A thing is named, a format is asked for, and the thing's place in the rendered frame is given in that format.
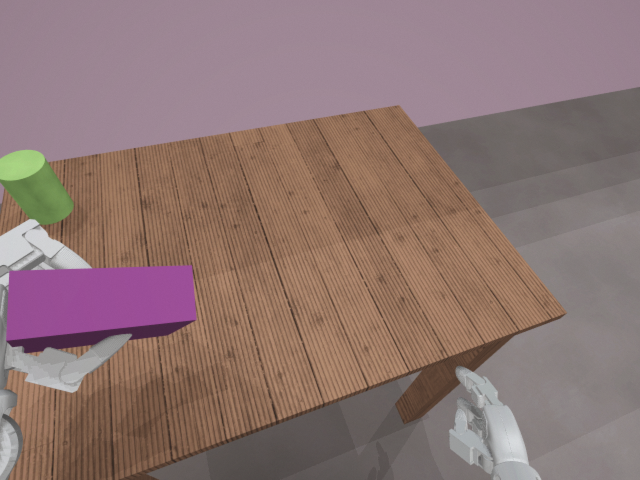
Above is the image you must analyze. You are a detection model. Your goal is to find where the left robot forearm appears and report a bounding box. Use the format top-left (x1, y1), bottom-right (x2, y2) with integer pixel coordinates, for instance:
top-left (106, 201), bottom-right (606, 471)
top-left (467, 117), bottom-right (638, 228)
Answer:
top-left (0, 389), bottom-right (23, 480)

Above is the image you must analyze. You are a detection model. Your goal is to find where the robot right hand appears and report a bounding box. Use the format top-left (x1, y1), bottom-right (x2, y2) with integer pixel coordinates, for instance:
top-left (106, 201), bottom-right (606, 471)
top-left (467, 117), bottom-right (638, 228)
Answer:
top-left (449, 366), bottom-right (529, 476)

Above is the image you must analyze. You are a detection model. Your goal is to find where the sponge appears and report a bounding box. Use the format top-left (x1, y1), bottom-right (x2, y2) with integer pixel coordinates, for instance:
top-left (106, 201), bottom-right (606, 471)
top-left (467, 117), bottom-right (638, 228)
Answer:
top-left (6, 265), bottom-right (197, 353)

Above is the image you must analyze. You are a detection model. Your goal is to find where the robot left hand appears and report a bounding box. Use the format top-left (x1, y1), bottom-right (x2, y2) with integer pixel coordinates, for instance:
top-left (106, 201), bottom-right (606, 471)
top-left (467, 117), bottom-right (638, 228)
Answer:
top-left (0, 219), bottom-right (132, 393)

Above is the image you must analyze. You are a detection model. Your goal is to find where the table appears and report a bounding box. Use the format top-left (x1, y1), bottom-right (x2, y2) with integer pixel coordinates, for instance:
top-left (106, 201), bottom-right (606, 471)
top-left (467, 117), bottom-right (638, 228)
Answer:
top-left (0, 105), bottom-right (567, 480)

